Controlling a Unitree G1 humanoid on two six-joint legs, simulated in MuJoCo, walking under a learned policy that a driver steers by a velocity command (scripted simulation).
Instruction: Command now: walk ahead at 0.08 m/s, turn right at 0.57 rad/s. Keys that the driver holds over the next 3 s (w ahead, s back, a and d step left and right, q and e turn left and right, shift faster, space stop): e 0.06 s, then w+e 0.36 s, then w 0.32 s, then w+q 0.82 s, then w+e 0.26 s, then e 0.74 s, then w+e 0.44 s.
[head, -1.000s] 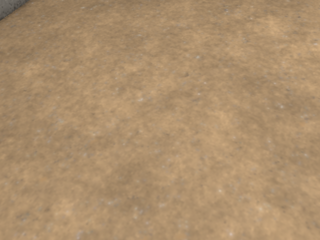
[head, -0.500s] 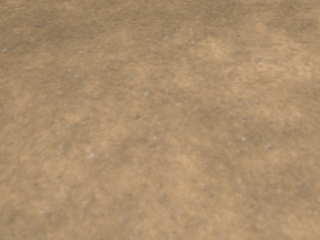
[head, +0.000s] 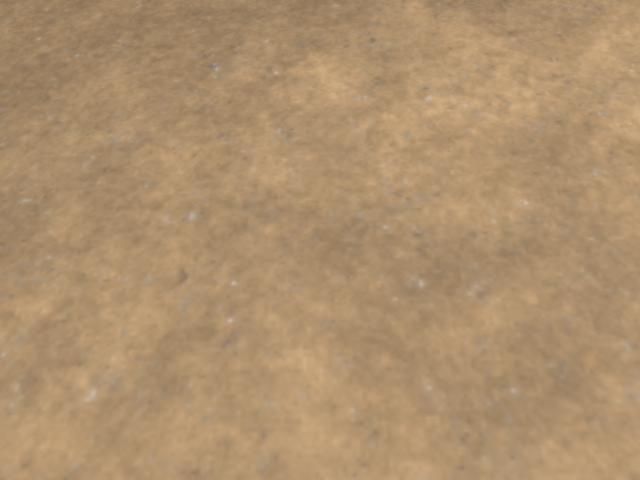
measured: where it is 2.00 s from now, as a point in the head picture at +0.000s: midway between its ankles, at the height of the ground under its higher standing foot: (421, 248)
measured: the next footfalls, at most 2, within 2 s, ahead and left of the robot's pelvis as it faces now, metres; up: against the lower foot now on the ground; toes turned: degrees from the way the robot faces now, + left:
left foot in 0.18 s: +0.14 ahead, +0.16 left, +0.00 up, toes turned -12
right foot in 0.66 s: +0.30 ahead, -0.20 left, +0.00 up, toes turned -22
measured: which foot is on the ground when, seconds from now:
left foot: up 0.00-0.16, down 0.18-0.66, up 0.68-1.00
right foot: down 0.00-0.18, up 0.20-0.64, down 0.66-1.00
